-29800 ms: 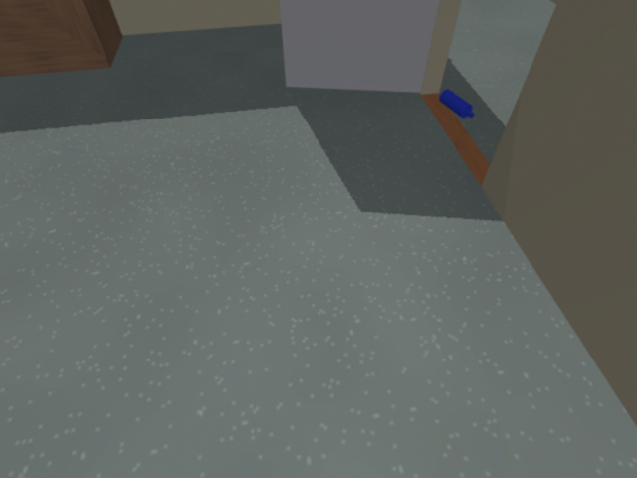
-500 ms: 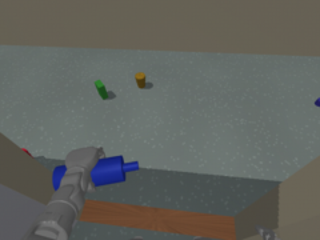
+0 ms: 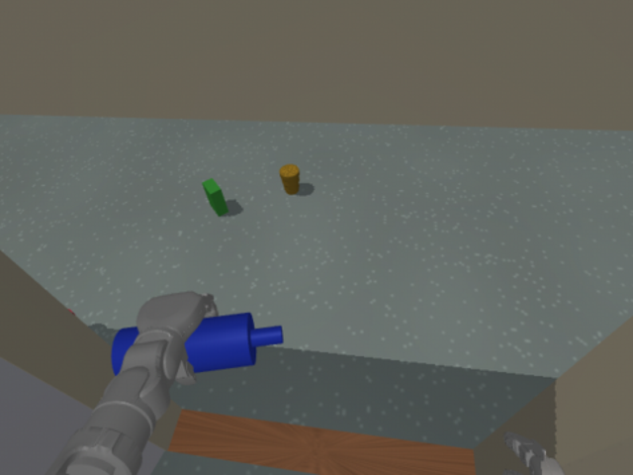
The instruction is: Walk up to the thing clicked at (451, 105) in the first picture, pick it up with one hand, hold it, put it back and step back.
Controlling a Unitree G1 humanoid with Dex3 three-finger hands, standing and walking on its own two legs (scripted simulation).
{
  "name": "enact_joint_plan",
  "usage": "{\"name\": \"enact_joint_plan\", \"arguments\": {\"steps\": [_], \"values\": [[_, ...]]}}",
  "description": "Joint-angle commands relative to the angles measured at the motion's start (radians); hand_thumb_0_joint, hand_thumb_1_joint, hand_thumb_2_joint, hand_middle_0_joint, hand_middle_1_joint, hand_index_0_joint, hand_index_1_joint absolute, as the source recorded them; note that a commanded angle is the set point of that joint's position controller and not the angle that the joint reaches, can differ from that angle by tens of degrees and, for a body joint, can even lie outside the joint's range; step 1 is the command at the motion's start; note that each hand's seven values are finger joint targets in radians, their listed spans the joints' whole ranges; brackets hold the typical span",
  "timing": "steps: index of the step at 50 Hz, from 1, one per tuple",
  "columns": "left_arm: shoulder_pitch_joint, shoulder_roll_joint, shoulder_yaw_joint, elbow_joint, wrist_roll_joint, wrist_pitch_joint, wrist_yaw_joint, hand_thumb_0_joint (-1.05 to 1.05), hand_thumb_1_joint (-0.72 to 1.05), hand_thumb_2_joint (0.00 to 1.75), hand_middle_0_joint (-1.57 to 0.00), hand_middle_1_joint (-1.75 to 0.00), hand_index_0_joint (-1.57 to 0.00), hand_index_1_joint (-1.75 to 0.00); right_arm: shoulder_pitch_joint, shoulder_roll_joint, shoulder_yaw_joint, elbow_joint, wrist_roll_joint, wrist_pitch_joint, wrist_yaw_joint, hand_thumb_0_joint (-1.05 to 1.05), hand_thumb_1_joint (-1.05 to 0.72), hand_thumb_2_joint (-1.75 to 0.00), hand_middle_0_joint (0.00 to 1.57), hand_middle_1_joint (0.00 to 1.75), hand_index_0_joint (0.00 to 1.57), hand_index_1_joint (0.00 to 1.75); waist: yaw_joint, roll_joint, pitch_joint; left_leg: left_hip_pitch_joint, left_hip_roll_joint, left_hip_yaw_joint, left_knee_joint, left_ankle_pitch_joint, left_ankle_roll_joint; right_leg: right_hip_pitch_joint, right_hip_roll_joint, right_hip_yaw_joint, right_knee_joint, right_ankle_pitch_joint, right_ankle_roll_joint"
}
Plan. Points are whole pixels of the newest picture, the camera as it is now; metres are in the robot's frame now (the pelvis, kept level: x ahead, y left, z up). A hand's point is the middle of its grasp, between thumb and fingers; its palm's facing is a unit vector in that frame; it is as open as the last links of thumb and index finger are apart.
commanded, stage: hold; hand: left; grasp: from above
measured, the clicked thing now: (203, 344) +0.32 +0.20 -0.07
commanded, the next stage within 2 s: crouch in 1.32 s
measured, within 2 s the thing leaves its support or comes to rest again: neither
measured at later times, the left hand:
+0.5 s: hand (179, 348) +0.29 +0.22 -0.03, palm faces -0.42 -0.07 -0.91, open 10.6 cm
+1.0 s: hand (175, 350) +0.29 +0.22 -0.02, palm faces -0.43 -0.07 -0.90, open 10.6 cm
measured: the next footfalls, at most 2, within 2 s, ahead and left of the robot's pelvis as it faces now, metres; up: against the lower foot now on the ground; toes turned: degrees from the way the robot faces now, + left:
none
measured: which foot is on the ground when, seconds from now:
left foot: down 0.00-1.00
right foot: down 0.00-1.00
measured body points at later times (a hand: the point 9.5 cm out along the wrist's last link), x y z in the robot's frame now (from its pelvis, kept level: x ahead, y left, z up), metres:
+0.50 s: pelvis -0.01 +0.00 +0.01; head +0.00 -0.03 +0.46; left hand +0.31 +0.22 +0.02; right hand +0.13 -0.26 -0.11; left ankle +0.01 +0.12 -0.73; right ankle +0.00 -0.12 -0.73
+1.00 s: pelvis -0.01 +0.00 +0.01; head +0.00 -0.03 +0.46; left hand +0.31 +0.22 +0.03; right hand +0.14 -0.25 -0.11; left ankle +0.01 +0.12 -0.73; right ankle +0.00 -0.12 -0.73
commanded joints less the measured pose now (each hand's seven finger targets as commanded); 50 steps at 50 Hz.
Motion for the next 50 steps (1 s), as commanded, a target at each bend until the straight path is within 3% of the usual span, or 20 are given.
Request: {"name": "enact_joint_plan", "arguments": {"steps": [1,4,5,16,25,26,34,36,37,38,39,42,44,46,48,50], "values": [[-0.327,0.213,0.102,-0.192,0.003,0.006,0.031,0.0,0.73,0.85,-1.08,-0.73,-1.08,-0.72,-0.047,-0.133,-0.041,-0.131,0.007,-0.03,-0.014,0.0,-0.89,-0.9,0.2,0.3,0.2,0.3,0.014,-0.036,-0.229,0.169,-0.021,-0.007,-0.082,0.241,0.009,0.084,0.029,-0.01,-0.104,0.243,-0.013],[-0.325,0.197,0.089,-0.199,-0.003,0.006,0.022,0.0,0.74,0.85,-1.08,-0.73,-1.08,-0.72,-0.054,-0.131,-0.036,-0.14,0.01,-0.03,-0.013,0.0,-0.89,-0.9,0.2,0.3,0.2,0.3,0.003,-0.048,-0.205,0.166,-0.023,-0.005,-0.1,0.201,0.012,0.084,0.026,-0.004,-0.123,0.208,-0.012],[-0.309,0.203,0.094,-0.2,-0.002,0.006,0.019,0.0,0.75,0.86,-1.1,-0.71,-1.1,-0.72,-0.064,-0.128,-0.037,-0.14,0.009,-0.029,-0.014,0.0,-0.89,-0.9,0.2,0.3,0.2,0.3,0.014,-0.052,-0.211,0.173,-0.024,-0.002,-0.1,0.209,0.015,0.091,0.023,-0.006,-0.127,0.218,-0.01],[-0.314,0.216,0.1,-0.237,0.007,0.002,0.0,0.0,0.73,0.9,-1.09,-0.73,-1.08,-0.74,-0.083,-0.128,-0.031,-0.145,0.012,-0.022,-0.017,0.0,-0.9,-0.9,0.2,0.3,0.2,0.3,0.016,-0.037,-0.21,0.215,-0.022,0.001,-0.132,0.231,0.013,0.121,0.024,-0.009,-0.151,0.23,-0.013],[-0.312,0.201,0.084,-0.287,-0.007,0.005,-0.023,0.0,0.75,0.88,-1.09,-0.73,-1.1,-0.74,-0.114,-0.126,-0.028,-0.16,0.018,-0.02,-0.02,0.0,-0.9,-0.9,0.2,0.3,0.2,0.3,0.017,-0.044,-0.192,0.239,-0.024,0.007,-0.157,0.212,0.015,0.126,0.021,-0.004,-0.181,0.213,-0.009],[-0.312,0.222,0.1,-0.286,-0.004,0.006,-0.026,0.0,0.74,0.88,-1.09,-0.73,-1.09,-0.74,-0.112,-0.126,-0.028,-0.158,0.019,-0.019,-0.021,0.0,-0.9,-0.9,0.2,0.3,0.2,0.3,0.022,-0.054,-0.193,0.241,-0.022,0.007,-0.159,0.214,0.017,0.131,0.021,-0.007,-0.184,0.214,-0.008],[-0.3,0.213,0.096,-0.296,-0.01,0.004,-0.046,0.0,0.67,0.85,-1.03,-0.74,-1.04,-0.73,-0.122,-0.12,-0.021,-0.166,0.021,-0.019,-0.025,0.0,-0.9,-0.9,0.2,0.3,0.2,0.3,0.026,-0.05,-0.185,0.25,-0.022,0.006,-0.176,0.217,0.016,0.148,0.022,-0.008,-0.193,0.211,-0.012],[-0.292,0.233,0.116,-0.298,-0.001,0.003,-0.044,0.0,0.68,0.87,-1.05,-0.72,-1.05,-0.72,-0.121,-0.121,-0.022,-0.166,0.02,-0.017,-0.025,0.0,-0.9,-0.9,0.2,0.3,0.2,0.3,0.03,-0.038,-0.196,0.258,-0.024,0.01,-0.177,0.224,0.017,0.157,0.02,-0.007,-0.196,0.218,-0.013],[-0.258,0.218,0.108,-0.262,-0.002,0.005,-0.047,0.0,0.69,0.88,-1.07,-0.72,-1.06,-0.73,-0.131,-0.119,-0.02,-0.167,0.021,-0.016,-0.026,0.0,-0.9,-0.9,0.2,0.3,0.2,0.3,0.038,-0.053,-0.172,0.245,-0.024,0.008,-0.181,0.225,0.015,0.154,0.022,-0.011,-0.197,0.215,-0.013],[-0.284,0.199,0.089,-0.279,-0.005,0.001,-0.048,0.0,0.69,0.88,-1.06,-0.73,-1.06,-0.74,-0.123,-0.119,-0.021,-0.168,0.02,-0.015,-0.025,0.0,-0.9,-0.9,0.2,0.3,0.2,0.3,0.018,-0.062,-0.171,0.251,-0.022,0.01,-0.177,0.222,0.018,0.143,0.022,-0.009,-0.197,0.217,-0.01],[-0.287,0.206,0.093,-0.267,-0.002,0.0,-0.046,0.0,0.68,0.89,-1.05,-0.74,-1.05,-0.74,-0.121,-0.121,-0.022,-0.166,0.02,-0.016,-0.025,0.0,-0.9,-0.9,0.2,0.3,0.2,0.3,0.021,-0.065,-0.165,0.247,-0.019,0.005,-0.181,0.221,0.016,0.142,0.025,-0.012,-0.195,0.213,-0.014],[-0.295,0.244,0.126,-0.306,0.002,-0.012,-0.045,0.0,0.67,0.87,-1.03,-0.74,-1.03,-0.74,-0.115,-0.121,-0.025,-0.167,0.021,-0.015,-0.026,0.0,-0.9,-0.9,0.2,0.3,0.2,0.3,0.037,-0.028,-0.205,0.262,-0.024,0.011,-0.179,0.239,0.016,0.161,0.022,-0.01,-0.193,0.228,-0.015],[-0.293,0.213,0.097,-0.31,0.002,-0.011,-0.048,0.0,0.7,0.89,-1.07,-0.73,-1.07,-0.74,-0.122,-0.118,-0.023,-0.169,0.022,-0.014,-0.025,0.0,-0.9,-0.9,0.2,0.3,0.2,0.3,0.027,-0.033,-0.195,0.269,-0.023,0.008,-0.181,0.25,0.015,0.157,0.022,-0.011,-0.195,0.242,-0.015],[-0.263,0.21,0.104,-0.282,-0.002,-0.01,-0.039,0.0,0.68,0.88,-1.05,-0.74,-1.05,-0.74,-0.117,-0.121,-0.027,-0.163,0.021,-0.013,-0.026,0.0,-0.9,-0.9,0.2,0.3,0.2,0.3,0.022,-0.05,-0.189,0.275,-0.019,0.006,-0.18,0.26,0.015,0.153,0.026,-0.016,-0.192,0.248,-0.016],[-0.334,0.237,0.117,-0.319,0.002,-0.017,-0.027,0.0,0.66,0.89,-1.04,-0.73,-1.03,-0.74,-0.117,-0.123,-0.027,-0.161,0.019,-0.013,-0.026,0.0,-0.9,-0.9,0.2,0.3,0.2,0.3,0.023,-0.022,-0.203,0.279,-0.02,0.006,-0.183,0.256,0.013,0.156,0.024,-0.015,-0.194,0.245,-0.017],[-0.332,0.231,0.117,-0.307,0.009,-0.014,-0.022,0.0,0.67,0.9,-1.05,-0.75,-1.04,-0.76,-0.112,-0.118,-0.028,-0.155,0.02,-0.011,-0.026,0.0,-0.9,-0.9,0.2,0.3,0.2,0.3,0.026,-0.026,-0.214,0.285,-0.025,0.01,-0.175,0.267,0.014,0.159,0.021,-0.011,-0.197,0.26,-0.012]]}}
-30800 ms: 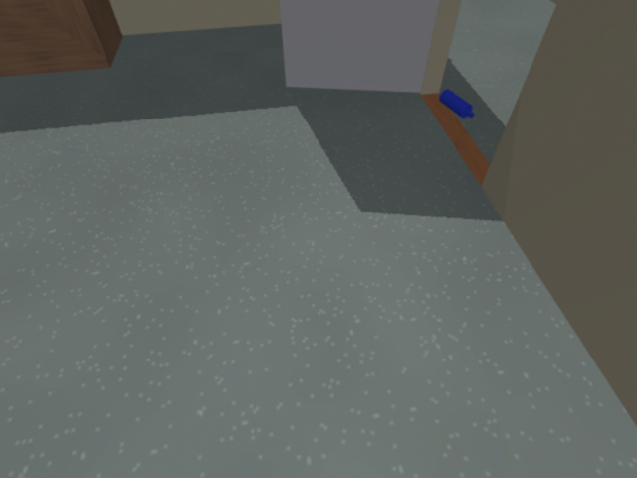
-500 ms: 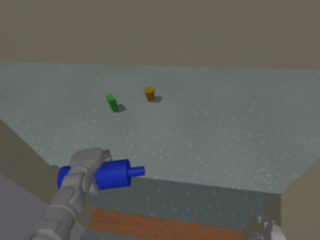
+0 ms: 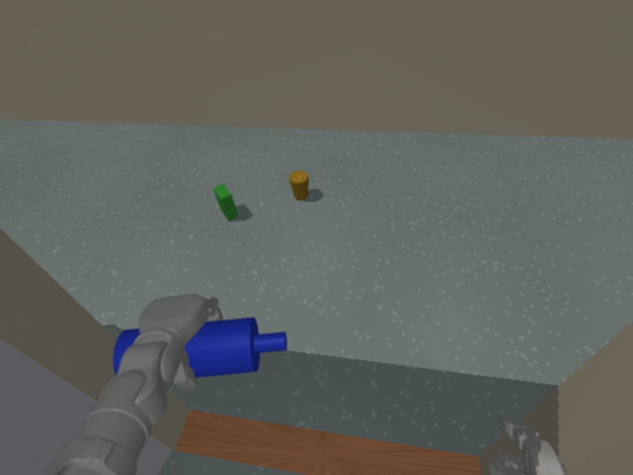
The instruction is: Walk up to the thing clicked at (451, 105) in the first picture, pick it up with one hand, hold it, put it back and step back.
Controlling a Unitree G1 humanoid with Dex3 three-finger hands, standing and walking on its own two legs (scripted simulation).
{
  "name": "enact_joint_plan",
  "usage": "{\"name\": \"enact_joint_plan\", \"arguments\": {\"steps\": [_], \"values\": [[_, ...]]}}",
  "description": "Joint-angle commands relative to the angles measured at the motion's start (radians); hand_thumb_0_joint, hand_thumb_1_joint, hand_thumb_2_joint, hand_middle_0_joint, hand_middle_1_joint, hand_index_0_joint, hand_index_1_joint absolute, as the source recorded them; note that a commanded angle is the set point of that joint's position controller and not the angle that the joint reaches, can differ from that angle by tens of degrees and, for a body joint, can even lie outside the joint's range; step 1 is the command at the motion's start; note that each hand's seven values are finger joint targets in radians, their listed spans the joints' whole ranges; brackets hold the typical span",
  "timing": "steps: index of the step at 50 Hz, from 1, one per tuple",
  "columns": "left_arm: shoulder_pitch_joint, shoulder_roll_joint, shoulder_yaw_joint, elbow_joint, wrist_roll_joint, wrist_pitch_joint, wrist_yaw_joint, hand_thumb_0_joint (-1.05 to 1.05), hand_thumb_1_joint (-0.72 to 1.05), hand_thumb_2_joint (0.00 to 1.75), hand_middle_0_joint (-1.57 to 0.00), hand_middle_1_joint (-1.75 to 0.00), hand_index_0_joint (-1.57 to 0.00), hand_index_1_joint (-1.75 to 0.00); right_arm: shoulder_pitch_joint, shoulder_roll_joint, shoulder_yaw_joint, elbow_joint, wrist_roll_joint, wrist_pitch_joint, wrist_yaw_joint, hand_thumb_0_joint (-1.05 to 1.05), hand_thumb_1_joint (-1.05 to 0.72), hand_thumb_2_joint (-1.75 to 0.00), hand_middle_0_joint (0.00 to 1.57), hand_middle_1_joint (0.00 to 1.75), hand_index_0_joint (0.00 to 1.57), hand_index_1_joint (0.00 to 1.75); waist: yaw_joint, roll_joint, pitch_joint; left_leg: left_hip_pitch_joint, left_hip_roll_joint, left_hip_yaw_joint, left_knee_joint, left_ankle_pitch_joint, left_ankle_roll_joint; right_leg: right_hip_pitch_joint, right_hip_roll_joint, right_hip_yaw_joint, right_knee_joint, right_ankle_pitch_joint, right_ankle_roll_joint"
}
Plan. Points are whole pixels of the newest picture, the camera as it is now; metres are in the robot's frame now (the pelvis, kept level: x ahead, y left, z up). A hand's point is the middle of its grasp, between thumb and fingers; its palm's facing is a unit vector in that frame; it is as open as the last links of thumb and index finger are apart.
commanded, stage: hold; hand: left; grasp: from above
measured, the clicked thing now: (206, 348) +0.30 +0.20 -0.06
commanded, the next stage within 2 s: crouch in 0.32 s
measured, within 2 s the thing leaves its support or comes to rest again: neither
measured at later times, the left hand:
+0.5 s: hand (185, 341) +0.30 +0.22 -0.03, palm faces -0.41 -0.07 -0.91, open 10.7 cm
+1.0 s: hand (203, 369) +0.32 +0.24 -0.18, palm faces -0.42 +0.01 -0.91, open 10.7 cm
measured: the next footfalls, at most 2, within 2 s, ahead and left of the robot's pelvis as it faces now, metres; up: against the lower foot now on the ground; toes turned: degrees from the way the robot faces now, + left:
none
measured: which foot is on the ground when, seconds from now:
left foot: down 0.00-1.00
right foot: down 0.00-1.00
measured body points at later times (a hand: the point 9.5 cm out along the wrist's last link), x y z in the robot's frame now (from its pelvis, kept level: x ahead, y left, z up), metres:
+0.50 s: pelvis +0.00 +0.00 +0.00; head +0.01 -0.02 +0.45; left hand +0.32 +0.22 +0.02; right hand +0.14 -0.25 -0.12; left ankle +0.02 +0.12 -0.74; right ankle +0.00 -0.12 -0.74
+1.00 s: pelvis -0.03 +0.00 -0.08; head +0.06 +0.01 +0.36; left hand +0.33 +0.24 -0.13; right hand +0.06 -0.28 -0.20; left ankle +0.02 +0.12 -0.74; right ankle +0.00 -0.12 -0.74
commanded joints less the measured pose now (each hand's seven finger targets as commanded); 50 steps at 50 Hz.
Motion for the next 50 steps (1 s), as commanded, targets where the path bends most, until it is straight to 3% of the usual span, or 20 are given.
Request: {"name": "enact_joint_plan", "arguments": {"steps": [1,3,7,8,10,13,18,19,21,22,25,28,34,40,42,45,49,50], "values": [[-0.358,0.21,0.122,-0.203,0.006,0.003,0.061,0.0,0.66,0.91,-1.03,-0.76,-1.03,-0.76,-0.071,-0.126,-0.042,-0.13,0.002,-0.037,-0.011,0.0,-0.9,-0.9,0.2,0.3,0.2,0.3,0.005,-0.033,-0.26,0.154,-0.018,0.005,-0.038,0.196,0.013,0.041,0.027,-0.018,-0.074,0.192,-0.013],[-0.354,0.184,0.094,-0.194,0.007,0.012,0.055,0.0,0.68,0.91,-1.05,-0.75,-1.05,-0.76,-0.076,-0.123,-0.043,-0.13,0.004,-0.037,-0.01,0.0,-0.9,-0.9,0.2,0.3,0.2,0.3,0.001,-0.044,-0.254,0.156,-0.017,0.005,-0.04,0.211,0.016,0.042,0.026,-0.021,-0.075,0.215,-0.01],[-0.316,0.196,0.104,-0.175,-0.002,0.016,0.042,0.0,0.64,0.89,-1.03,-0.74,-1.02,-0.74,-0.084,-0.126,-0.042,-0.137,0.007,-0.033,-0.011,0.0,-0.9,-0.9,0.2,0.3,0.2,0.3,0.012,-0.039,-0.227,0.147,-0.019,0.005,-0.053,0.191,0.014,0.045,0.024,-0.021,-0.085,0.191,-0.013],[-0.328,0.189,0.09,-0.172,-0.001,0.014,0.037,0.0,0.64,0.89,-1.02,-0.75,-1.02,-0.75,-0.08,-0.129,-0.042,-0.136,0.005,-0.033,-0.011,0.0,-0.9,-0.9,0.2,0.3,0.2,0.3,-0.001,-0.056,-0.218,0.142,-0.016,0.004,-0.053,0.181,0.016,0.036,0.026,-0.022,-0.087,0.178,-0.014],[-0.316,0.202,0.107,-0.175,0.001,0.014,0.034,0.0,0.64,0.88,-1.02,-0.74,-1.02,-0.74,-0.08,-0.126,-0.041,-0.141,0.006,-0.031,-0.012,0.0,-0.9,-0.9,0.2,0.3,0.2,0.3,0.008,-0.047,-0.213,0.137,-0.016,0.003,-0.058,0.178,0.015,0.041,0.026,-0.023,-0.089,0.174,-0.016],[-0.335,0.195,0.094,-0.204,-0.002,0.006,0.028,0.0,0.64,0.9,-1.02,-0.75,-1.02,-0.76,-0.08,-0.127,-0.041,-0.149,0.007,-0.03,-0.011,0.0,-0.9,-0.9,0.2,0.3,0.2,0.3,0.006,-0.046,-0.228,0.144,-0.019,0.004,-0.055,0.186,0.017,0.045,0.023,-0.019,-0.088,0.188,-0.014],[-0.362,0.236,0.134,-0.213,0.013,0.004,0.046,0.0,0.64,0.93,-1.03,-0.75,-1.02,-0.76,-0.077,-0.126,-0.041,-0.146,0.006,-0.023,-0.013,0.0,-0.9,-0.9,0.2,0.3,0.2,0.3,0.01,-0.029,-0.247,0.161,-0.021,0.008,-0.05,0.205,0.018,0.053,0.021,-0.018,-0.089,0.208,-0.012],[-0.364,0.212,0.115,-0.211,0.008,0.004,0.048,0.0,0.64,0.92,-1.03,-0.76,-1.02,-0.77,-0.071,-0.126,-0.041,-0.145,0.005,-0.023,-0.011,0.0,-0.9,-0.9,0.2,0.3,0.2,0.3,-0.001,-0.031,-0.25,0.164,-0.018,0.006,-0.053,0.204,0.017,0.055,0.024,-0.02,-0.084,0.205,-0.015],[-0.374,0.208,0.113,-0.217,0.008,0.005,0.048,0.0,0.71,0.84,-1.01,-0.83,-1.05,-0.79,-0.071,-0.126,-0.043,-0.143,0.006,-0.022,-0.012,0.0,-0.91,-0.91,0.2,0.3,0.2,0.3,0.003,-0.03,-0.255,0.165,-0.018,0.007,-0.051,0.209,0.017,0.052,0.024,-0.02,-0.087,0.21,-0.014],[-0.346,0.216,0.123,-0.195,0.011,0.008,0.048,0.0,0.63,0.79,-0.93,-0.76,-0.97,-0.73,-0.073,-0.125,-0.043,-0.14,0.007,-0.022,-0.012,0.0,-0.87,-0.89,0.2,0.3,0.2,0.3,0.01,-0.042,-0.253,0.16,-0.017,0.006,-0.052,0.218,0.018,0.064,0.025,-0.023,-0.085,0.217,-0.013],[-0.301,0.178,0.088,-0.146,0.006,0.006,0.042,0.0,0.64,0.82,-0.97,-0.76,-0.99,-0.74,-0.075,-0.127,-0.042,-0.144,0.008,-0.02,-0.012,0.0,-0.88,-0.9,0.2,0.3,0.2,0.3,0.002,-0.075,-0.201,0.135,-0.018,0.004,-0.054,0.198,0.02,0.043,0.024,-0.025,-0.091,0.2,-0.012],[-0.302,0.171,0.086,-0.141,0.01,-0.009,0.053,0.0,0.63,0.83,-0.98,-0.72,-0.99,-0.72,-0.067,-0.123,-0.043,-0.145,0.007,-0.016,-0.011,0.0,-0.88,-0.9,0.2,0.3,0.2,0.3,-0.004,-0.093,-0.199,0.129,-0.024,0.006,-0.046,0.178,0.024,0.027,0.016,-0.02,-0.094,0.191,-0.006],[-0.341,0.163,0.104,0.004,0.06,-0.047,0.169,0.0,0.64,0.82,-0.98,-0.72,-0.99,-0.71,-0.026,-0.127,-0.051,-0.116,-0.009,-0.007,-0.001,0.0,-0.88,-0.9,0.2,0.3,0.2,0.3,-0.03,-0.1,-0.17,0.031,-0.028,0.003,0.026,0.129,0.016,-0.07,0.016,-0.026,-0.031,0.138,-0.013],[-0.522,0.174,0.109,0.136,0.119,-0.068,0.296,0.0,0.66,0.83,-0.98,-0.78,-1.0,-0.76,0.053,-0.145,-0.076,-0.058,-0.038,-0.014,0.019,0.0,-0.88,-0.89,0.2,0.3,0.2,0.3,-0.065,-0.029,-0.33,-0.122,-0.02,-0.002,0.261,0.122,0.001,-0.283,0.024,-0.03,0.192,0.127,-0.024],[-0.519,0.15,0.107,0.23,0.135,-0.075,0.327,0.0,0.67,0.84,-0.99,-0.8,-1.01,-0.77,0.076,-0.144,-0.079,-0.05,-0.046,-0.024,0.025,0.0,-0.88,-0.89,0.2,0.3,0.2,0.3,-0.077,-0.03,-0.365,-0.223,-0.018,-0.008,0.362,0.122,0.002,-0.375,0.025,-0.035,0.288,0.12,-0.026],[-0.566,0.159,0.124,0.339,0.155,-0.085,0.372,0.0,0.64,0.86,-0.97,-0.81,-0.99,-0.79,0.092,-0.155,-0.091,-0.056,-0.057,-0.038,0.028,0.0,-0.88,-0.89,0.2,0.3,0.2,0.3,-0.085,-0.028,-0.386,-0.39,-0.015,-0.014,0.485,0.046,0.003,-0.53,0.031,-0.046,0.407,0.05,-0.031],[-0.624,0.212,0.165,0.377,0.161,-0.097,0.409,0.0,0.63,0.91,-0.97,-0.82,-0.98,-0.8,0.111,-0.166,-0.1,-0.057,-0.068,-0.055,0.031,0.0,-0.88,-0.89,0.2,0.3,0.2,0.3,-0.076,0.016,-0.506,-0.544,-0.018,-0.02,0.621,-0.036,0.007,-0.676,0.036,-0.057,0.558,-0.028,-0.039],[-0.616,0.202,0.164,0.395,0.155,-0.097,0.414,0.0,0.65,0.92,-0.97,-0.84,-0.99,-0.82,0.113,-0.168,-0.1,-0.053,-0.071,-0.061,0.03,0.0,-0.88,-0.89,0.2,0.3,0.2,0.3,-0.08,0.032,-0.527,-0.568,-0.014,-0.03,0.657,-0.036,0.006,-0.736,0.036,-0.063,0.604,-0.035,-0.042]]}}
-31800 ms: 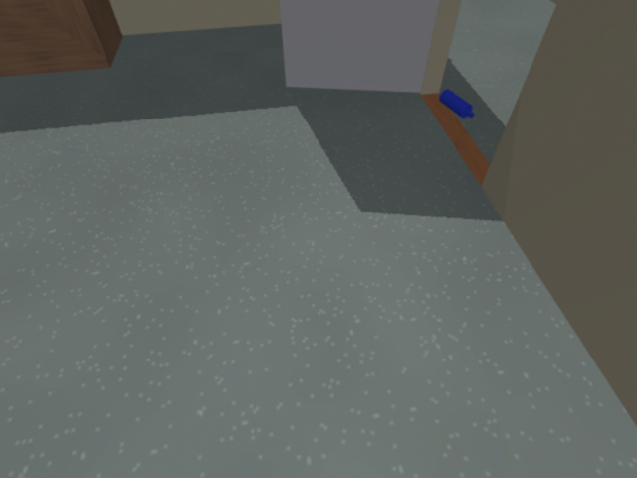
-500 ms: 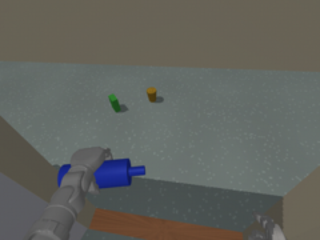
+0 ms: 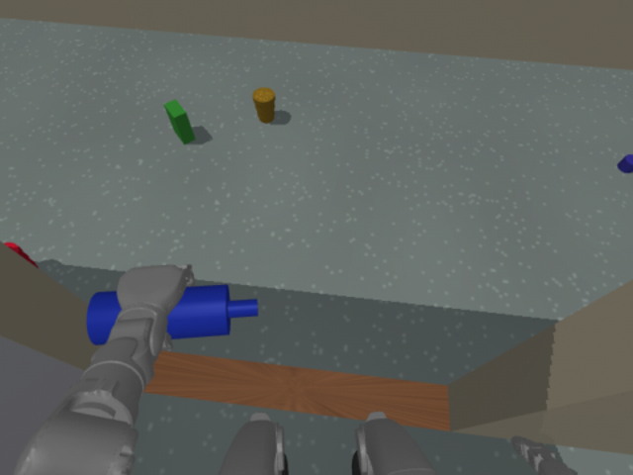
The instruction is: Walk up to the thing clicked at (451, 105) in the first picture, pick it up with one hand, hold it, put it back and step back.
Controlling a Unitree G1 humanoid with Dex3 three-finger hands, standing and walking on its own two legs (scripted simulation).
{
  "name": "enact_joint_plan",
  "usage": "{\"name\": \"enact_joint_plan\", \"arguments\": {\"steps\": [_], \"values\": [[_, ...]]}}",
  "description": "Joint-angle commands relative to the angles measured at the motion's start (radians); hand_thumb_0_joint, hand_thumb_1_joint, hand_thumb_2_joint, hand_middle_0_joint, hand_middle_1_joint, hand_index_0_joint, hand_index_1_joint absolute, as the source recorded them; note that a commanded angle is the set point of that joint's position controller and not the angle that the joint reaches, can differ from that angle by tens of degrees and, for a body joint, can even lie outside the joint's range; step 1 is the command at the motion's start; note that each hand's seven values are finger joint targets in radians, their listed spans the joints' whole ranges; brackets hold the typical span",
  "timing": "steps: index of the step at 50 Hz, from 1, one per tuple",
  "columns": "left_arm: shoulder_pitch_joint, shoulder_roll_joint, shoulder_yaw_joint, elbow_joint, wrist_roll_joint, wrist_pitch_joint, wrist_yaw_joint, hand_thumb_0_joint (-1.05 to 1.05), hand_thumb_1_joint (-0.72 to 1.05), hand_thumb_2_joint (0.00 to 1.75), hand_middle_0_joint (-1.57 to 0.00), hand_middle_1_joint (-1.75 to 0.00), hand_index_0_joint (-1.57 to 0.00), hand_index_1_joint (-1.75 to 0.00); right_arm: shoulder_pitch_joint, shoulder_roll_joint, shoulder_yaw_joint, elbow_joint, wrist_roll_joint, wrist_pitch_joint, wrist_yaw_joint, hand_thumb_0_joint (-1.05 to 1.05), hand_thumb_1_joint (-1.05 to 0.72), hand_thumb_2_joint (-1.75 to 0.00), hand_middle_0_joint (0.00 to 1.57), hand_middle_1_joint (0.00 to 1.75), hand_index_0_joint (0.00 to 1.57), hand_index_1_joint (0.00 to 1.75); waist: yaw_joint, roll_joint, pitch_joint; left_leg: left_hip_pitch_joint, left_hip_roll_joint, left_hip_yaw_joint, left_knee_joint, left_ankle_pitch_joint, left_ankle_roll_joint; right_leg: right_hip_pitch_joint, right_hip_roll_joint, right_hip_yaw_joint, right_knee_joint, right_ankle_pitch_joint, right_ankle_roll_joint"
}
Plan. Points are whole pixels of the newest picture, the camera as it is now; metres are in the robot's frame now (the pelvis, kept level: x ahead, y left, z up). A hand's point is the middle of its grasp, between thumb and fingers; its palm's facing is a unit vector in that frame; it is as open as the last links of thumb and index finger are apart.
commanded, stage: crouch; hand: left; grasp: from above
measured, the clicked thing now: (180, 312) +0.36 +0.22 -0.13
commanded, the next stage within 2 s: lower in 1.34 s
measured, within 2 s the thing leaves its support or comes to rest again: neither
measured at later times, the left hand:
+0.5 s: hand (189, 339) +0.38 +0.26 -0.34, palm faces -0.44 -0.02 -0.90, open 10.8 cm
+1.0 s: hand (197, 344) +0.40 +0.27 -0.46, palm faces -0.44 -0.04 -0.89, open 10.8 cm
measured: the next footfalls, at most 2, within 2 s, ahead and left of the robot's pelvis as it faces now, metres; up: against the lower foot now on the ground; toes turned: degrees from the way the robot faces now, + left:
none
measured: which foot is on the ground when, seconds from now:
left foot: down 0.00-1.00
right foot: down 0.00-1.00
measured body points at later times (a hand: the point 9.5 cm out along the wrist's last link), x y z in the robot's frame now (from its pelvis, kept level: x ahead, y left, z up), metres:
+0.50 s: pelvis -0.04 +0.01 -0.20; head +0.16 +0.03 +0.20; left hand +0.40 +0.26 -0.29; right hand +0.02 -0.27 -0.33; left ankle +0.04 +0.11 -0.66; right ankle +0.03 -0.13 -0.66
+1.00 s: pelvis -0.05 +0.00 -0.30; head +0.18 +0.04 +0.09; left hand +0.42 +0.27 -0.41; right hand +0.00 -0.28 -0.41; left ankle +0.04 +0.11 -0.66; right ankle +0.03 -0.13 -0.66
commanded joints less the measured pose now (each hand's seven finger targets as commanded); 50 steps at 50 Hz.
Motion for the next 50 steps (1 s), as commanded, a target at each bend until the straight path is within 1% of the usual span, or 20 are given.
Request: {"name": "enact_joint_plan", "arguments": {"steps": [1,7,9,10,13,15,18,20,21,23,24,25,27,29,31,32,35,42,43,50], "values": [[-0.348,0.208,0.085,-0.075,0.001,0.0,0.077,0.0,0.65,0.91,-0.98,-0.83,-1.0,-0.82,0.066,-0.151,-0.053,-0.072,-0.011,-0.042,-0.013,0.0,-0.88,-0.89,0.2,0.3,0.2,0.3,-0.013,0.072,-0.423,0.087,-0.019,-0.004,0.08,0.165,0.005,-0.119,0.023,-0.033,0.064,0.163,-0.052],[-0.46,0.31,0.145,-0.104,0.006,-0.007,0.095,0.0,0.58,0.95,-0.93,-0.86,-0.94,-0.85,0.078,-0.163,-0.058,-0.059,-0.026,-0.059,-0.023,0.0,-0.88,-0.89,0.2,0.3,0.2,0.3,-0.03,0.092,-0.557,-0.112,-0.018,-0.017,0.236,0.03,0.011,-0.28,0.019,-0.041,0.227,0.061,-0.055],[-0.417,0.323,0.166,-0.05,0.006,-0.004,0.094,0.0,0.57,0.97,-0.91,-0.9,-0.93,-0.88,0.081,-0.162,-0.054,-0.053,-0.033,-0.062,-0.021,0.0,-0.88,-0.89,0.2,0.3,0.2,0.3,-0.033,0.067,-0.557,-0.197,-0.021,-0.019,0.287,0.002,0.016,-0.32,0.02,-0.045,0.274,0.036,-0.053],[-0.437,0.309,0.162,-0.046,0.001,-0.005,0.09,0.0,0.57,0.99,-0.91,-0.9,-0.93,-0.88,0.085,-0.165,-0.054,-0.043,-0.038,-0.067,-0.02,0.0,-0.88,-0.89,0.2,0.3,0.2,0.3,-0.04,0.073,-0.564,-0.212,-0.018,-0.027,0.31,-0.002,0.017,-0.365,0.021,-0.049,0.3,0.027,-0.055],[-0.501,0.359,0.177,-0.066,0.008,-0.024,0.08,0.0,0.57,0.96,-0.9,-0.91,-0.92,-0.89,0.087,-0.17,-0.052,-0.035,-0.047,-0.075,-0.014,0.0,-0.88,-0.89,0.2,0.3,0.2,0.3,-0.045,0.129,-0.619,-0.219,-0.015,-0.048,0.37,-0.018,0.011,-0.477,0.019,-0.064,0.378,-0.006,-0.062],[-0.467,0.369,0.194,-0.018,0.01,-0.037,0.076,0.0,0.57,0.96,-0.91,-0.89,-0.93,-0.87,0.09,-0.173,-0.05,-0.03,-0.05,-0.081,-0.006,0.0,-0.88,-0.89,0.2,0.3,0.2,0.3,-0.048,0.079,-0.609,-0.305,-0.02,-0.05,0.422,-0.05,0.018,-0.512,0.02,-0.068,0.414,-0.029,-0.059],[-0.522,0.396,0.2,-0.011,0.021,-0.067,0.073,0.0,0.57,0.97,-0.91,-0.89,-0.93,-0.87,0.096,-0.174,-0.042,-0.019,-0.059,-0.092,0.004,0.0,-0.88,-0.89,0.2,0.3,0.2,0.3,-0.068,0.091,-0.631,-0.382,-0.025,-0.049,0.492,-0.096,0.02,-0.576,0.021,-0.071,0.468,-0.066,-0.058],[-0.533,0.395,0.205,-0.007,0.027,-0.08,0.079,0.0,0.57,0.97,-0.9,-0.9,-0.92,-0.88,0.103,-0.177,-0.037,-0.007,-0.066,-0.101,0.013,0.0,-0.88,-0.89,0.2,0.3,0.2,0.3,-0.08,0.103,-0.645,-0.398,-0.023,-0.056,0.536,-0.093,0.019,-0.631,0.017,-0.077,0.507,-0.068,-0.057],[-0.585,0.426,0.211,-0.067,0.027,-0.093,0.082,0.0,0.58,0.98,-0.91,-0.91,-0.93,-0.89,0.101,-0.17,-0.031,-0.005,-0.068,-0.104,0.018,0.0,-0.88,-0.89,0.2,0.3,0.2,0.3,-0.069,0.145,-0.687,-0.386,-0.023,-0.052,0.555,-0.068,0.016,-0.636,0.022,-0.078,0.53,-0.049,-0.061],[-0.57,0.438,0.219,-0.024,0.042,-0.102,0.09,0.0,0.59,0.99,-0.93,-0.91,-0.95,-0.89,0.101,-0.176,-0.032,0.003,-0.073,-0.107,0.025,0.0,-0.89,-0.9,0.2,0.3,0.2,0.3,-0.069,0.158,-0.692,-0.387,-0.019,-0.055,0.588,-0.067,0.014,-0.683,0.024,-0.086,0.56,-0.055,-0.06],[-0.584,0.42,0.214,-0.014,0.046,-0.105,0.093,0.0,0.59,1.01,-0.92,-0.93,-0.94,-0.91,0.106,-0.181,-0.031,0.012,-0.078,-0.11,0.029,0.0,-0.89,-0.9,0.2,0.3,0.2,0.3,-0.087,0.173,-0.683,-0.4,-0.018,-0.066,0.6,-0.068,0.01,-0.717,0.017,-0.091,0.584,-0.055,-0.059],[-0.627,0.452,0.226,-0.068,0.051,-0.115,0.1,0.0,0.59,1.0,-0.92,-0.92,-0.94,-0.9,0.103,-0.168,-0.02,0.012,-0.081,-0.111,0.034,0.0,-0.89,-0.9,0.2,0.3,0.2,0.3,-0.068,0.205,-0.717,-0.401,-0.018,-0.061,0.611,-0.064,0.008,-0.718,0.021,-0.093,0.602,-0.048,-0.062],[-0.564,0.459,0.243,0.017,0.061,-0.107,0.109,0.0,0.62,1.0,-0.95,-0.91,-0.97,-0.89,0.103,-0.187,-0.026,0.02,-0.086,-0.111,0.041,0.0,-0.89,-0.9,0.2,0.3,0.2,0.3,-0.066,0.208,-0.706,-0.396,-0.014,-0.067,0.636,-0.053,0.007,-0.764,0.021,-0.1,0.629,-0.051,-0.061],[-0.601,0.468,0.248,-0.033,0.063,-0.115,0.116,0.0,0.61,1.02,-0.95,-0.91,-0.96,-0.9,0.109,-0.172,-0.014,0.022,-0.095,-0.112,0.055,0.0,-0.89,-0.9,0.2,0.3,0.2,0.3,-0.063,0.238,-0.741,-0.388,-0.012,-0.064,0.672,0.012,0.006,-0.762,0.022,-0.106,0.668,0.001,-0.062],[-0.589,0.466,0.247,0.03,0.072,-0.108,0.118,0.0,0.59,1.01,-0.95,-0.89,-0.96,-0.88,0.105,-0.191,-0.022,0.029,-0.098,-0.11,0.059,0.0,-0.89,-0.9,0.2,0.3,0.2,0.3,-0.078,0.238,-0.725,-0.414,-0.011,-0.057,0.71,0.034,0.01,-0.785,0.026,-0.107,0.686,0.018,-0.058],[-0.628,0.485,0.26,-0.015,0.064,-0.113,0.119,0.0,0.58,1.0,-0.93,-0.89,-0.95,-0.88,0.107,-0.184,-0.02,0.03,-0.101,-0.11,0.064,0.0,-0.89,-0.9,0.2,0.3,0.2,0.3,-0.081,0.238,-0.727,-0.433,-0.011,-0.059,0.722,0.033,0.011,-0.788,0.026,-0.108,0.7,0.023,-0.058],[-0.608,0.496,0.259,0.042,0.072,-0.114,0.115,0.0,0.59,0.98,-0.94,-0.87,-0.95,-0.86,0.098,-0.189,-0.017,0.033,-0.107,-0.109,0.073,0.0,-0.9,-0.9,0.2,0.3,0.2,0.3,-0.085,0.234,-0.663,-0.486,-0.007,-0.062,0.746,-0.019,0.01,-0.839,0.025,-0.114,0.729,-0.017,-0.058],[-0.602,0.525,0.283,0.067,0.071,-0.135,0.107,0.0,0.59,0.97,-0.94,-0.86,-0.96,-0.85,0.104,-0.184,0.001,0.039,-0.116,-0.1,0.096,0.0,-0.89,-0.9,0.2,0.3,0.2,0.3,-0.086,0.216,-0.668,-0.57,-0.006,-0.05,0.834,-0.002,0.016,-0.837,0.037,-0.121,0.795,0.02,-0.053],[-0.638,0.556,0.288,0.051,0.074,-0.139,0.107,0.0,0.58,0.95,-0.93,-0.87,-0.95,-0.85,0.101,-0.191,-0.005,0.046,-0.116,-0.098,0.097,0.0,-0.89,-0.9,0.2,0.3,0.2,0.3,-0.084,0.228,-0.672,-0.596,-0.007,-0.04,0.846,-0.022,0.019,-0.84,0.043,-0.118,0.799,0.007,-0.054],[-0.668,0.594,0.304,0.071,0.078,-0.169,0.106,0.0,0.56,0.9,-0.91,-0.83,-0.93,-0.81,0.089,-0.201,-0.002,0.045,-0.123,-0.094,0.108,0.0,-0.89,-0.9,0.2,0.3,0.2,0.3,-0.085,0.241,-0.653,-0.658,-0.002,-0.044,0.895,-0.072,0.017,-0.891,0.049,-0.129,0.86,-0.032,-0.056]]}}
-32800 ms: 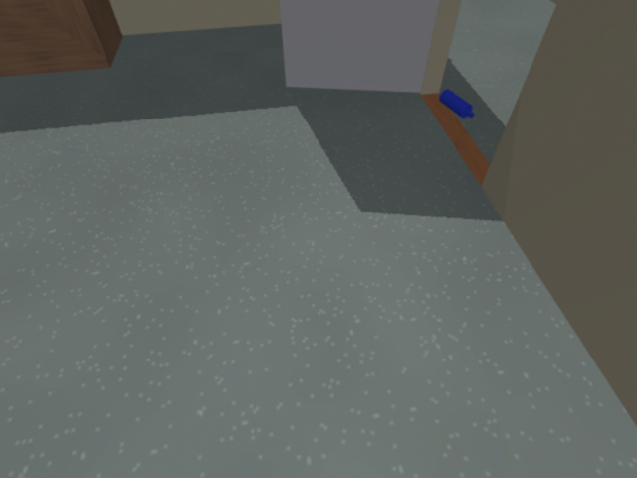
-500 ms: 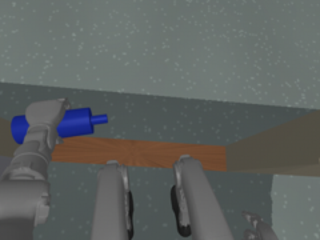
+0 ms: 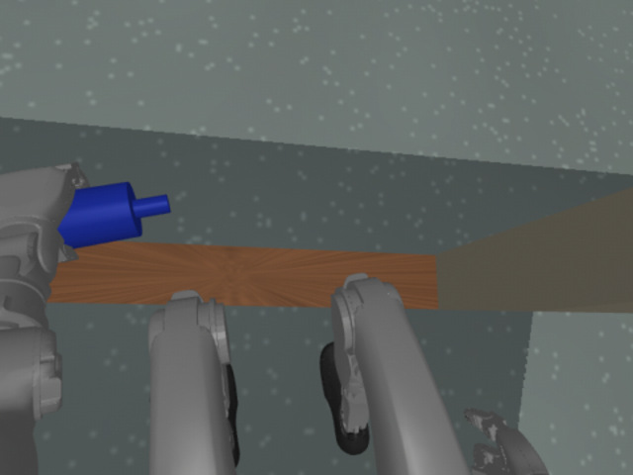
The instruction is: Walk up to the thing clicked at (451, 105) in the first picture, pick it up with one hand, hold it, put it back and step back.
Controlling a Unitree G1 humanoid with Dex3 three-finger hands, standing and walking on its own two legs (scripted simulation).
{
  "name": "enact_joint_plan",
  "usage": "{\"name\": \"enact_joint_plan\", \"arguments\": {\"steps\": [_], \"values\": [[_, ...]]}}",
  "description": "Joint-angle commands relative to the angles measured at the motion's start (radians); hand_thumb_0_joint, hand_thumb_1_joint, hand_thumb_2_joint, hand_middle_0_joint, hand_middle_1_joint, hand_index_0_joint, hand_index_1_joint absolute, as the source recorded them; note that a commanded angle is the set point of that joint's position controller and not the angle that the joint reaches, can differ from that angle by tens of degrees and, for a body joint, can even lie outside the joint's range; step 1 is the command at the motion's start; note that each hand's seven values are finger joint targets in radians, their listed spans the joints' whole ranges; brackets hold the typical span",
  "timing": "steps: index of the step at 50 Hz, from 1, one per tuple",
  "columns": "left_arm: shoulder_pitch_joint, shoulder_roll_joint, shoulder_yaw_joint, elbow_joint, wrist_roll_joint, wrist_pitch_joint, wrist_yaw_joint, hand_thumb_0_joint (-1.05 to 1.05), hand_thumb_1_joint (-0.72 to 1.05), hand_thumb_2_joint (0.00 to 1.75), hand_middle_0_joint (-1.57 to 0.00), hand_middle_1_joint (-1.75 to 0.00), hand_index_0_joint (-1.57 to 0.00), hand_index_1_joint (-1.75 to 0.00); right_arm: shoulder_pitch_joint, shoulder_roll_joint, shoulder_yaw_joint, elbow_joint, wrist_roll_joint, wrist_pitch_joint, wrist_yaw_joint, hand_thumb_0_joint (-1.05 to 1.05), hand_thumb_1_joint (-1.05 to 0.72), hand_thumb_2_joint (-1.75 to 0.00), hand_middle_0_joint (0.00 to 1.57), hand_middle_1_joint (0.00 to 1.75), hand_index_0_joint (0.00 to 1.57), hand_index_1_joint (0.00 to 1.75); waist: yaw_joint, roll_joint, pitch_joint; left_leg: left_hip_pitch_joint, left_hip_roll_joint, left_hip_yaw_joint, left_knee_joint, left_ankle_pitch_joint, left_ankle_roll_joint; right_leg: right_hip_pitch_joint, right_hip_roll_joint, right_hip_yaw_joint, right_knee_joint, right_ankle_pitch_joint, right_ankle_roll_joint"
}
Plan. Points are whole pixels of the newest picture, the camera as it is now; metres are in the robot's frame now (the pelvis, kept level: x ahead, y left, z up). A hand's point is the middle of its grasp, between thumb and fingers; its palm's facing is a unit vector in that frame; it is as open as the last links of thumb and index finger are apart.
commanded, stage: crouch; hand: left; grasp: from above
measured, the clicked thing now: (77, 218) +0.44 +0.30 -0.19
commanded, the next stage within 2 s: lower in 0.34 s
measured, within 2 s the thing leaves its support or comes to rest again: rests again in 1.84 s
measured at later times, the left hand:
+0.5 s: hand (67, 227) +0.43 +0.32 -0.21, palm faces -0.44 -0.09 -0.89, open 10.7 cm
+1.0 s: hand (86, 235) +0.43 +0.32 -0.28, palm faces -0.44 -0.11 -0.89, open 10.7 cm
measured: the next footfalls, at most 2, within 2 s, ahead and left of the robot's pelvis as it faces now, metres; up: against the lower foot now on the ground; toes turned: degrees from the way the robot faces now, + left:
none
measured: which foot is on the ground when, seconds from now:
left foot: down 0.00-1.00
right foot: down 0.00-1.00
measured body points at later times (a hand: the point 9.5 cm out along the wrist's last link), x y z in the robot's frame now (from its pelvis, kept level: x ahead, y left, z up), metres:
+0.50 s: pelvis +0.00 +0.00 -0.05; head +0.23 +0.06 +0.33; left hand +0.45 +0.32 -0.16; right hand +0.06 -0.27 -0.16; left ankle +0.08 +0.12 -0.36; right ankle +0.09 -0.12 -0.36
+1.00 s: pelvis +0.00 +0.00 -0.08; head +0.25 +0.08 +0.28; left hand +0.45 +0.32 -0.23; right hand +0.06 -0.27 -0.18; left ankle +0.08 +0.12 -0.36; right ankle +0.09 -0.12 -0.36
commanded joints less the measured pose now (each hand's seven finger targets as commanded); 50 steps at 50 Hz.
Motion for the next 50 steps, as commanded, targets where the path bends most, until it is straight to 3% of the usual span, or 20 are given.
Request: {"name": "enact_joint_plan", "arguments": {"steps": [1,2,4,5,8,13,14,21,23,25,28,31,33,36,38,39,42,46,49,50], "values": [[-0.32,0.284,0.044,-0.125,-0.007,-0.013,0.043,0.0,0.54,0.89,-0.9,-0.83,-0.92,-0.81,0.191,-0.227,-0.069,-0.021,0.002,-0.004,-0.011,0.0,-0.9,-0.9,0.2,0.3,0.2,0.3,0.011,0.245,-0.66,0.53,-0.012,0.047,-0.202,0.142,0.017,0.254,0.025,-0.041,-0.201,0.195,-0.056],[-0.297,0.264,0.034,-0.096,-0.007,-0.011,0.043,0.0,0.54,0.88,-0.9,-0.82,-0.92,-0.8,0.181,-0.222,-0.067,-0.022,0.003,-0.003,-0.011,0.0,-0.9,-0.9,0.2,0.3,0.2,0.3,0.019,0.24,-0.643,0.53,-0.01,0.046,-0.2,0.13,0.017,0.233,0.025,-0.042,-0.198,0.183,-0.057],[-0.322,0.309,0.061,-0.099,-0.008,-0.016,0.053,0.0,0.53,0.87,-0.89,-0.82,-0.9,-0.8,0.187,-0.229,-0.062,-0.018,0.0,-0.003,-0.01,0.0,-0.9,-0.9,0.2,0.3,0.2,0.3,0.01,0.227,-0.643,0.494,-0.012,0.052,-0.179,0.125,0.022,0.249,0.026,-0.04,-0.194,0.185,-0.052],[-0.333,0.329,0.066,-0.11,-0.003,-0.018,0.058,0.0,0.53,0.85,-0.88,-0.82,-0.9,-0.8,0.181,-0.225,-0.059,-0.019,-0.001,-0.003,-0.01,0.0,-0.9,-0.9,0.2,0.3,0.2,0.3,0.02,0.238,-0.655,0.494,-0.01,0.056,-0.17,0.134,0.021,0.256,0.029,-0.04,-0.184,0.19,-0.054],[-0.335,0.317,0.065,-0.092,0.006,-0.022,0.064,0.0,0.54,0.87,-0.9,-0.81,-0.92,-0.79,0.184,-0.232,-0.053,-0.014,-0.004,-0.001,-0.01,0.0,-0.89,-0.9,0.2,0.3,0.2,0.3,0.007,0.253,-0.66,0.493,-0.01,0.046,-0.152,0.141,0.018,0.222,0.027,-0.052,-0.153,0.197,-0.053],[-0.343,0.355,0.083,-0.07,0.009,-0.022,0.071,0.0,0.53,0.88,-0.9,-0.81,-0.91,-0.8,0.191,-0.24,-0.04,-0.011,-0.011,-0.003,-0.006,0.0,-0.9,-0.9,0.2,0.3,0.2,0.3,-0.004,0.246,-0.636,0.454,-0.009,0.049,-0.121,0.146,0.022,0.224,0.028,-0.058,-0.134,0.21,-0.049],[-0.355,0.357,0.077,-0.087,0.004,-0.023,0.071,0.0,0.53,0.87,-0.9,-0.8,-0.91,-0.79,0.183,-0.239,-0.041,-0.01,-0.01,-0.003,-0.007,0.0,-0.9,-0.9,0.2,0.3,0.2,0.3,0.009,0.257,-0.645,0.466,-0.007,0.046,-0.124,0.139,0.019,0.215,0.029,-0.059,-0.125,0.202,-0.053],[-0.346,0.357,0.06,-0.067,0.001,-0.02,0.057,0.0,0.54,0.85,-0.92,-0.77,-0.93,-0.76,0.173,-0.246,-0.026,-0.015,-0.012,-0.004,-0.002,0.0,-0.9,-0.9,0.2,0.3,0.2,0.3,-0.006,0.291,-0.607,0.453,-0.003,0.034,-0.101,0.133,0.015,0.17,0.03,-0.072,-0.091,0.198,-0.054],[-0.354,0.356,0.055,-0.081,-0.003,-0.02,0.055,0.0,0.49,0.87,-0.92,-0.73,-0.91,-0.74,0.17,-0.249,-0.025,-0.014,-0.01,-0.001,-0.005,0.0,-0.9,-0.9,0.2,0.3,0.2,0.3,-0.003,0.277,-0.626,0.456,-0.002,0.036,-0.086,0.144,0.017,0.172,0.034,-0.072,-0.092,0.211,-0.053],[-0.325,0.344,0.045,-0.033,-0.008,-0.022,0.05,0.0,0.47,0.86,-0.91,-0.73,-0.9,-0.74,0.172,-0.249,-0.016,-0.016,-0.012,-0.001,-0.001,0.0,-0.9,-0.9,0.2,0.3,0.2,0.3,-0.021,0.244,-0.574,0.395,-0.004,0.041,-0.066,0.134,0.022,0.183,0.035,-0.072,-0.092,0.208,-0.047],[-0.329,0.376,0.057,-0.017,-0.007,-0.034,0.053,0.0,0.48,0.87,-0.91,-0.75,-0.91,-0.76,0.175,-0.252,-0.001,-0.016,-0.018,0.001,0.0,0.0,-0.9,-0.9,0.2,0.3,0.2,0.3,-0.027,0.207,-0.586,0.355,-0.003,0.045,-0.026,0.169,0.029,0.226,0.042,-0.073,-0.083,0.246,-0.039],[-0.344,0.405,0.071,-0.019,0.004,-0.055,0.066,0.0,0.52,0.87,-0.92,-0.78,-0.92,-0.78,0.163,-0.259,0.01,-0.014,-0.027,-0.001,0.002,0.0,-0.9,-0.9,0.2,0.3,0.2,0.3,-0.024,0.251,-0.587,0.366,-0.002,0.039,-0.01,0.179,0.022,0.202,0.043,-0.083,-0.049,0.251,-0.042],[-0.352,0.391,0.062,0.005,0.011,-0.062,0.075,0.0,0.53,0.86,-0.92,-0.78,-0.93,-0.77,0.16,-0.266,0.014,-0.018,-0.03,-0.004,0.004,0.0,-0.9,-0.9,0.2,0.3,0.2,0.3,-0.041,0.255,-0.554,0.373,-0.001,0.027,-0.011,0.153,0.019,0.155,0.044,-0.098,-0.037,0.225,-0.046],[-0.353,0.44,0.098,0.006,0.024,-0.075,0.1,0.0,0.5,0.84,-0.91,-0.76,-0.91,-0.75,0.145,-0.275,0.023,-0.023,-0.039,-0.003,0.004,0.0,-0.9,-0.9,0.2,0.3,0.2,0.3,-0.027,0.298,-0.55,0.378,-0.002,0.023,-0.016,0.112,0.013,0.136,0.044,-0.106,-0.025,0.18,-0.05],[-0.345,0.417,0.081,0.022,0.032,-0.072,0.113,0.0,0.51,0.84,-0.91,-0.77,-0.91,-0.76,0.131,-0.277,0.025,-0.026,-0.044,-0.007,0.006,0.0,-0.89,-0.9,0.2,0.3,0.2,0.3,-0.031,0.316,-0.539,0.388,0.001,0.018,-0.015,0.099,0.01,0.103,0.044,-0.114,-0.009,0.171,-0.053],[-0.365,0.433,0.086,0.005,0.035,-0.074,0.119,0.0,0.51,0.85,-0.91,-0.76,-0.91,-0.76,0.132,-0.28,0.027,-0.025,-0.047,-0.007,0.006,0.0,-0.89,-0.9,0.2,0.3,0.2,0.3,-0.042,0.33,-0.554,0.392,0.001,0.016,-0.009,0.105,0.01,0.107,0.048,-0.116,-0.007,0.179,-0.052],[-0.338,0.44,0.108,0.01,0.032,-0.065,0.145,0.0,0.51,0.87,-0.9,-0.79,-0.91,-0.79,0.134,-0.281,0.029,-0.02,-0.052,-0.014,0.008,0.0,-0.9,-0.9,0.2,0.3,0.2,0.3,-0.034,0.345,-0.554,0.4,0.0,0.017,0.0,0.131,0.007,0.108,0.044,-0.118,0.011,0.201,-0.05],[-0.334,0.427,0.084,0.048,0.038,-0.051,0.148,0.0,0.5,0.89,-0.9,-0.75,-0.9,-0.75,0.142,-0.279,0.037,-0.012,-0.059,-0.019,0.013,0.0,-0.89,-0.89,0.2,0.3,0.2,0.3,-0.057,0.33,-0.55,0.381,0.004,0.018,0.04,0.18,0.012,0.121,0.05,-0.117,0.02,0.258,-0.045],[-0.318,0.437,0.093,0.101,0.026,-0.048,0.155,0.0,0.47,0.89,-0.87,-0.76,-0.87,-0.76,0.141,-0.28,0.051,-0.009,-0.064,-0.026,0.017,0.0,-0.89,-0.89,0.2,0.3,0.2,0.3,-0.058,0.296,-0.522,0.339,0.004,0.016,0.062,0.176,0.018,0.134,0.051,-0.115,0.02,0.259,-0.039],[-0.35,0.472,0.112,0.052,0.027,-0.056,0.16,0.0,0.48,0.89,-0.87,-0.77,-0.88,-0.76,0.151,-0.29,0.052,-0.006,-0.072,-0.028,0.019,0.0,-0.89,-0.89,0.2,0.3,0.2,0.3,-0.066,0.305,-0.539,0.337,0.007,0.017,0.072,0.192,0.017,0.155,0.053,-0.118,0.019,0.28,-0.035]]}}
